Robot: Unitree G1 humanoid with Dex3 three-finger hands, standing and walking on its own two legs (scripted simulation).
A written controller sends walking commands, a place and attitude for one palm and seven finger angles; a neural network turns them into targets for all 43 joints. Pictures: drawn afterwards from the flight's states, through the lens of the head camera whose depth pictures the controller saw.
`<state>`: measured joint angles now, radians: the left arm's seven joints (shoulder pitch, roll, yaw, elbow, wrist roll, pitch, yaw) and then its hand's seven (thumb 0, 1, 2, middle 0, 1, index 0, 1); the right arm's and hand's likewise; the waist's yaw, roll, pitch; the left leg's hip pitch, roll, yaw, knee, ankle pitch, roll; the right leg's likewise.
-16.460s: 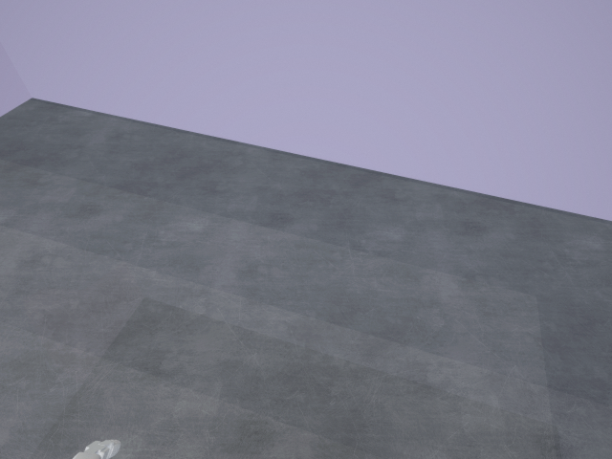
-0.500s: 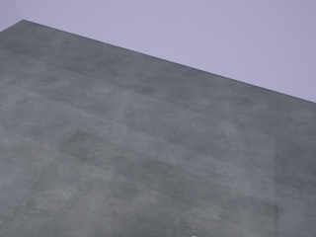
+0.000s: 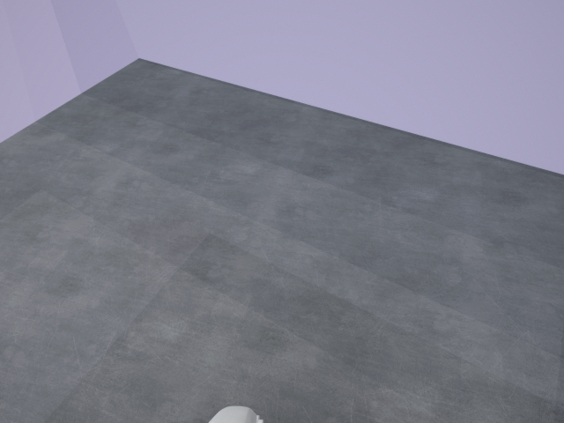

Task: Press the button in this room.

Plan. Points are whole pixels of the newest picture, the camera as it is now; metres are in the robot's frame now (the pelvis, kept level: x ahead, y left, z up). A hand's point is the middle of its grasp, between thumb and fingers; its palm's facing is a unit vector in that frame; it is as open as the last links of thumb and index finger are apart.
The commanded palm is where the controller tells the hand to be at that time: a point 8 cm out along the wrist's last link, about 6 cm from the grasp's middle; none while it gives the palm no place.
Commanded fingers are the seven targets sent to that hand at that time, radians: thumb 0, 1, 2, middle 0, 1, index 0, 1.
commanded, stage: turn or walk to find it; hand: left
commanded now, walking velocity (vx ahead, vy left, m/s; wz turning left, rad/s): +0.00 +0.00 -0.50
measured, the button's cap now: out of the picture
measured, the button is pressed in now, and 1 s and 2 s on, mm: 0 0 0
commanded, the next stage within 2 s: none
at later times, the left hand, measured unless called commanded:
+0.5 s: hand out of the picture +0.05 +0.19 -0.18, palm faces -0.13 -0.95 -0.27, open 7.4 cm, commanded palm none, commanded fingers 0.00 0.90 0.90 -0.20 -0.30 -0.20 -0.30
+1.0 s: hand out of the picture +0.11 +0.18 -0.18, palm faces -0.38 -0.90 -0.22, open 7.4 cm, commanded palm none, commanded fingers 0.00 0.90 0.90 -0.20 -0.30 -0.20 -0.30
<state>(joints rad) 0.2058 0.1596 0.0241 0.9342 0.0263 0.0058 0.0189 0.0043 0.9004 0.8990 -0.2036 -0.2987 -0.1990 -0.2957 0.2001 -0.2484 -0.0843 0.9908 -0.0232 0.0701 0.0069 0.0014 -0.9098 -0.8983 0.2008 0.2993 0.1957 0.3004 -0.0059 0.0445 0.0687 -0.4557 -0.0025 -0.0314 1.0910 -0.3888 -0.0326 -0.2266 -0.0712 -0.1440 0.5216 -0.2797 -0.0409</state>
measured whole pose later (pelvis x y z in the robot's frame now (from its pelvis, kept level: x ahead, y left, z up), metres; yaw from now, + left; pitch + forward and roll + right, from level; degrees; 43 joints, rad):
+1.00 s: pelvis -0.04 +0.02 -0.01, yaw -26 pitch +1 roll +0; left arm 0.19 0.26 0.07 0.94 0.02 0.06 -0.01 0.01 0.90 0.90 -0.20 -0.30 -0.20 -0.30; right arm 0.14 -0.22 -0.04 0.91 -0.01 0.02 -0.03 0.00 -0.91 -0.90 0.20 0.30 0.20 0.30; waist 0.03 -0.04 0.06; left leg -0.25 0.02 0.02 0.54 -0.30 -0.01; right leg -0.38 0.09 0.11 0.59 -0.26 -0.01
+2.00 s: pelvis -0.06 +0.02 -0.01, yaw -57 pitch +0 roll +0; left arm 0.20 0.27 0.09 0.95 0.02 0.08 -0.02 0.01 0.90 0.90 -0.20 -0.30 -0.20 -0.30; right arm 0.14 -0.19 -0.03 0.89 -0.03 0.01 -0.03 0.00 -0.91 -0.90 0.20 0.30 0.20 0.30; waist 0.03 -0.05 0.08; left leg -0.25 0.06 0.10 0.55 -0.31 0.00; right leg -0.47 0.05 0.05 1.02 -0.47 0.03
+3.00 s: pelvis -0.07 -0.02 +0.00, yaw -86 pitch +1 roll -2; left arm 0.24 0.27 0.09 0.96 0.04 0.06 -0.05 0.01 0.90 0.90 -0.20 -0.30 -0.20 -0.30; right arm 0.22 -0.19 -0.02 0.91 -0.03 -0.01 -0.02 0.00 -0.91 -0.90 0.20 0.30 0.20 0.30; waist 0.03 -0.03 0.04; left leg -0.16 0.06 0.12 0.44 -0.30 0.01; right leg -0.51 0.02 0.00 1.10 -0.36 0.03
